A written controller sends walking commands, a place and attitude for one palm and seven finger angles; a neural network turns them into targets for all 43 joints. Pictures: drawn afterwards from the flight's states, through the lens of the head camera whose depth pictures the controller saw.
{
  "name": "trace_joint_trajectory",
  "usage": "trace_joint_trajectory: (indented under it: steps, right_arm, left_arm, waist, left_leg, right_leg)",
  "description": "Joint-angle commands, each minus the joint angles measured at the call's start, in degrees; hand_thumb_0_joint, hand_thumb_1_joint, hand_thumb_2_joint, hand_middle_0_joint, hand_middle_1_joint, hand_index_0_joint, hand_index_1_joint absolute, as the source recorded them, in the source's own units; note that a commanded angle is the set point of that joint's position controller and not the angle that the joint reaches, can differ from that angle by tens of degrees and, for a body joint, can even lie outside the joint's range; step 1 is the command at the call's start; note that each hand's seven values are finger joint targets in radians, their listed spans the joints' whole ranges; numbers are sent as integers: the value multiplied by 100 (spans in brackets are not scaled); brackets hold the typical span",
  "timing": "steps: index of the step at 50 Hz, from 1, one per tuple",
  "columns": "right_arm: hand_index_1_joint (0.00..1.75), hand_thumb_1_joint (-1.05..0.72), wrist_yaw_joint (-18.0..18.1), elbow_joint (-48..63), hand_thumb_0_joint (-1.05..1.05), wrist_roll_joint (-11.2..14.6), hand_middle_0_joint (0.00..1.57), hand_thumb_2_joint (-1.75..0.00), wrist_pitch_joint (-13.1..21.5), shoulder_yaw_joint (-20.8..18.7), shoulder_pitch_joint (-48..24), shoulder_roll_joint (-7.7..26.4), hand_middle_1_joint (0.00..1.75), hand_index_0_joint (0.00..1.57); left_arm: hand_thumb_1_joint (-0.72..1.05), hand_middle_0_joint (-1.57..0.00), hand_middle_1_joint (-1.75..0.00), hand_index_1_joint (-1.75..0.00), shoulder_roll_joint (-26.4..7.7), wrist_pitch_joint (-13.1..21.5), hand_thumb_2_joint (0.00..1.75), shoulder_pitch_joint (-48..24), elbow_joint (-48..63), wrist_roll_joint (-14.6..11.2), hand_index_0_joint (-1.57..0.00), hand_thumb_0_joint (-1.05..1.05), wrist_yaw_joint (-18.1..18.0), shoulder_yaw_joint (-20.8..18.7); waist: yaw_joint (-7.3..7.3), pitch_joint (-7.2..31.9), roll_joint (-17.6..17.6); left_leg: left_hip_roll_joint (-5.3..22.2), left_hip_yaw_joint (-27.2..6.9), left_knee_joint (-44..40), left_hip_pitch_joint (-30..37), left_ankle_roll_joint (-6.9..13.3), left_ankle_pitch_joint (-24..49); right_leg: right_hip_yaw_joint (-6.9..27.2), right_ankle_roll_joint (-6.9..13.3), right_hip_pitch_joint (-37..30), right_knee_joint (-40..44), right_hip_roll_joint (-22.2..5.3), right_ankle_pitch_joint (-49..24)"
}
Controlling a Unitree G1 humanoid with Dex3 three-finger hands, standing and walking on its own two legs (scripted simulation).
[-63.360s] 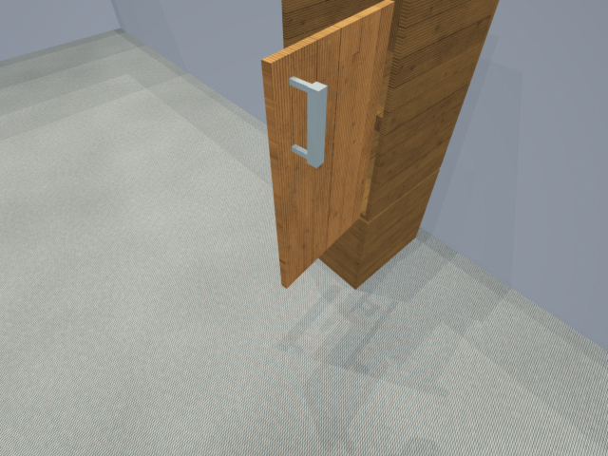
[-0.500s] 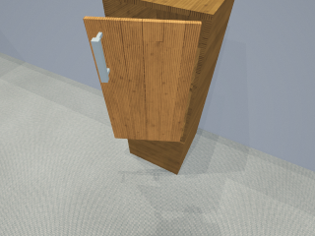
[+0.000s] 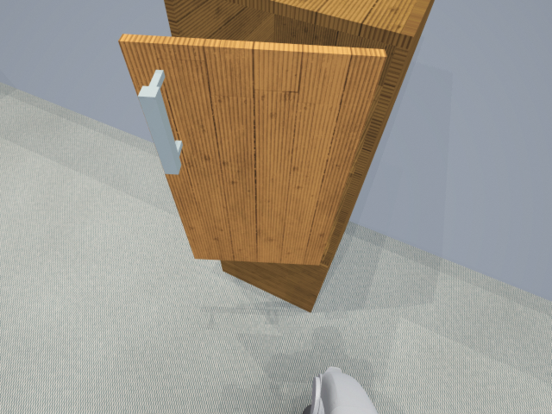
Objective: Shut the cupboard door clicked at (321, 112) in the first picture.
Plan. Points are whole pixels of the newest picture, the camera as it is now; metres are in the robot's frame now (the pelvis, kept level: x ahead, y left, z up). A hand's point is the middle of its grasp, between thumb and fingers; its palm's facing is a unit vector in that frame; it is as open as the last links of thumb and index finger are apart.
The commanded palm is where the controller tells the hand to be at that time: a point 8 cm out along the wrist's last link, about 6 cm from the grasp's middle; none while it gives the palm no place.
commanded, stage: come to a stop and stand still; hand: left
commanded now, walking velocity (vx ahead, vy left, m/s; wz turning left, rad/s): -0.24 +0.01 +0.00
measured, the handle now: (166, 125) +0.47 +0.19 +0.14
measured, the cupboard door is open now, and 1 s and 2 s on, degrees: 23 23 23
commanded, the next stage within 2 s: look again from close up in 1.28 s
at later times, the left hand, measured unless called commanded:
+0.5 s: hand out of the picture +0.11 +0.19 -0.17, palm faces +0.07 -0.96 -0.27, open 7.3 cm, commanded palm none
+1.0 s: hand out of the picture -0.02 +0.22 -0.17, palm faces +0.03 -0.97 -0.23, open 7.4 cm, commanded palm none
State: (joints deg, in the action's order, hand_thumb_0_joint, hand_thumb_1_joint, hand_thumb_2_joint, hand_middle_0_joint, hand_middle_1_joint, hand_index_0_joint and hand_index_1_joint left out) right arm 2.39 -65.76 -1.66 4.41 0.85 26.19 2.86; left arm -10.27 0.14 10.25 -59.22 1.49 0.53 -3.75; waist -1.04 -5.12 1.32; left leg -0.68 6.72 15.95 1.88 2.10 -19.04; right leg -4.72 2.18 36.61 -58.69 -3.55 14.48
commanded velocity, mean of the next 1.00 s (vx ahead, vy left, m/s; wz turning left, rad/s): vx -0.09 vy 0.05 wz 0.00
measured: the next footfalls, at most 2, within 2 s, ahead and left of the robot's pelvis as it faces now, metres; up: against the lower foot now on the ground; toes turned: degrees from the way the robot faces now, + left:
right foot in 0.12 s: +0.18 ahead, -0.11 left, +0.00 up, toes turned -6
left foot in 0.56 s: +0.03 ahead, +0.14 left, +0.00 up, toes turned +2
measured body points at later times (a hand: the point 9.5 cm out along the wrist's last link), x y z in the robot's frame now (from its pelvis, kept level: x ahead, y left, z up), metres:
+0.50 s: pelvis +0.03 -0.02 -0.01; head +0.07 -0.02 +0.44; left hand +0.11 +0.24 -0.15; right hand +0.15 -0.26 -0.15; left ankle +0.02 +0.13 -0.70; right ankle +0.14 -0.11 -0.74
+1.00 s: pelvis -0.03 +0.04 -0.01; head -0.02 +0.02 +0.44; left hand -0.02 +0.27 -0.15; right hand -0.01 -0.19 -0.17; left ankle -0.01 +0.13 -0.74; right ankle +0.05 -0.06 -0.74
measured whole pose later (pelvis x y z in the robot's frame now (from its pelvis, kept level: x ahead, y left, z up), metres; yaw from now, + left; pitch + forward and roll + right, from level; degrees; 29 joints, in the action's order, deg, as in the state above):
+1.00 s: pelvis -0.03 +0.04 -0.01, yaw -1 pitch -1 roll +2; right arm 0.8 -55.6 -1.2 -0.9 -1.8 18.6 11.0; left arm -8.5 -1.6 18.7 -56.8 1.3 -1.0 -0.8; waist 0.0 -1.5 -1.3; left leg -2.8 4.1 28.4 -13.8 2.7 -13.7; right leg 1.1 2.1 20.6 -31.8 0.4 12.3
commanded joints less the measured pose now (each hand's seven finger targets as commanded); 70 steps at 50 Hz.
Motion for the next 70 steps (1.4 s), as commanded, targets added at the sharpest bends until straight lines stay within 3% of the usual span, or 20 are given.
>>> trace_joint_trajectory:
  steps: [1,4,5,6,7,11,14,23,24,27,29,30,33,36,39,40,44,49,52,70]
  right_arm:
    - [30,-90,39,66,0,8,20,-90,-21,-232,434,1123,30,20]
    - [30,-90,34,133,0,98,20,-90,-114,-276,232,1229,30,20]
    - [30,-90,-11,170,0,155,20,-90,-120,-299,289,1159,30,20]
    - [30,-90,-28,280,0,228,20,-90,-102,-357,609,1062,30,20]
    - [30,-90,38,344,0,278,20,-90,-194,-393,597,1107,30,20]
    - [30,-90,-4,410,0,154,20,-90,-602,-416,-204,743,30,20]
    - [30,-90,-92,545,0,94,20,-90,-754,-456,-332,776,30,20]
    - [30,-90,-208,1076,0,47,20,-90,-708,-475,-1042,994,30,20]
    - [30,-90,-225,1479,0,111,20,-90,-586,-633,-649,1569,30,20]
    - [30,-90,-193,1801,0,87,20,-90,-511,-517,-956,1209,30,20]
    - [30,-90,-161,2035,0,-9,20,-90,-548,-549,-1203,1714,30,20]
    - [30,-90,-158,2210,0,-49,20,-90,-596,-542,-1551,1801,30,20]
    - [30,-90,-215,2211,0,-14,20,-90,-589,-443,-2027,1622,30,20]
    - [30,-90,-201,2137,0,0,20,-90,-592,-417,-1936,1615,30,20]
    - [30,-90,-169,1989,0,108,20,-90,-613,-344,-1110,1268,30,20]
    - [30,-90,-194,1861,0,82,20,-90,-612,-386,-910,1251,30,20]
    - [30,-90,-197,1554,0,100,20,-90,-538,-384,-446,1234,30,20]
    - [30,-90,-144,1369,0,37,20,-90,-340,-301,-900,1287,30,20]
    - [30,-90,-110,1265,0,69,20,-90,-324,-265,-948,1265,30,20]
    - [30,-90,-104,715,0,67,20,-90,-317,-178,-474,1188,30,20]
  left_arm:
    - [90,-20,-30,-30,59,196,90,-223,443,-68,-20,0,-10,116]
    - [90,-20,-30,-30,-213,282,90,1021,48,-34,-20,0,-151,49]
    - [90,-20,-30,-30,-637,356,90,1544,-100,-8,-20,0,-222,-38]
    - [90,-20,-30,-30,-1286,403,90,1775,-112,14,-20,0,-293,-189]
    - [90,-20,-30,-30,-1439,352,90,1675,-46,-69,-20,0,-301,-158]
    - [90,-20,-30,-30,-746,138,90,442,275,-62,-20,0,-388,-23]
    - [90,-20,-30,-30,-863,90,90,114,470,-25,-20,0,-392,-100]
    - [90,-20,-30,-30,-1086,-87,90,80,775,84,-20,0,-276,-197]
    - [90,-20,-30,-30,-1391,-43,90,230,959,78,-20,0,-491,-130]
    - [90,-20,-30,-30,-1105,-157,90,204,1029,22,-20,0,-421,-8]
    - [90,-20,-30,-30,-536,-266,90,204,1011,-86,-20,0,-330,110]
    - [90,-20,-30,-30,-546,-294,90,302,1024,-92,-20,0,-312,68]
    - [90,-20,-30,-30,-534,-342,90,688,854,18,-20,0,-250,108]
    - [90,-20,-30,-30,-499,-197,90,1245,766,-6,-20,0,-223,122]
    - [90,-20,-30,-30,-894,22,90,1007,860,5,-20,0,-227,151]
    - [90,-20,-30,-30,-998,20,90,753,957,-5,-20,0,-225,112]
    - [90,-20,-30,-30,-875,92,90,255,1046,-19,-20,0,-290,43]
    - [90,-20,-30,-30,-601,18,90,724,646,-62,-20,0,-218,130]
    - [90,-20,-30,-30,-467,29,90,814,431,-44,-20,0,-191,178]
    - [90,-20,-30,-30,-434,101,90,685,116,-71,-20,0,-213,267]
  waist:
    - [40,-61,-955]
    - [583,647,-615]
    - [776,1108,-76]
    - [697,1762,1010]
    - [553,2143,947]
    - [214,689,418]
    - [34,823,174]
    - [231,792,844]
    - [-59,2474,-261]
    - [-78,1503,-868]
    - [29,199,-1676]
    - [199,-373,-801]
    - [395,-737,-851]
    - [558,-679,-285]
    - [35,-225,1056]
    - [-121,82,732]
    - [-259,600,1170]
    - [164,232,-1044]
    - [261,131,-384]
    - [38,49,-4]
  left_leg:
    - [1413,-373,248,-80,657,5202]
    - [1220,-337,1606,-378,255,5294]
    - [877,-283,2570,-1051,42,3904]
    - [-61,-156,4232,-2111,-160,-349]
    - [-122,-778,5143,-1822,-150,-1919]
    - [212,-989,5728,-2356,-301,-1321]
    - [194,-870,5500,-2417,-440,-836]
    - [124,-508,3596,-2175,-429,-607]
    - [-154,-174,3265,-1956,-578,-1193]
    - [-7,-133,718,-979,-301,121]
    - [1454,-1876,-158,-2202,345,-8]
    - [1753,-1824,-308,-3143,706,-220]
    - [1255,-1474,-348,-4029,623,-1104]
    - [1086,-1376,159,-3771,490,-1471]
    - [69,-715,1777,-2402,-40,-724]
    - [-48,-686,2208,-1510,-87,-300]
    - [32,-771,1714,-990,-18,-53]
    - [771,-1656,-352,-2110,226,-950]
    - [731,-1547,-342,-2425,221,-768]
    - [526,-1252,-88,-1921,83,-560]
  right_leg:
    - [-280,129,-769,1650,230,-64]
    - [-200,124,-2704,2916,317,-1481]
    - [337,260,-3846,2984,-292,-3276]
    - [2056,994,-4954,2687,-1758,-6959]
    - [2282,1530,-4504,2880,-2397,-8189]
    - [1540,1199,-2296,3575,-1867,-5167]
    - [1002,981,-1847,3691,-1619,-4099]
    - [1338,842,-1722,4230,-1313,-224]
    - [2236,792,-3394,3871,-1697,-2076]
    - [934,328,-1790,2909,-738,349]
    - [59,-258,-1029,1853,231,1218]
    - [202,-192,-1346,1337,321,969]
    - [520,-179,-1744,419,378,502]
    - [545,-156,-2165,1842,332,430]
    - [2854,538,-1141,4273,-859,2244]
    - [2986,754,-599,4654,-1079,2606]
    - [2286,614,-711,4464,-651,2202]
    - [1049,55,-1938,3176,233,470]
    - [1048,68,-2446,3257,186,111]
    - [1476,114,-2057,3869,-66,700]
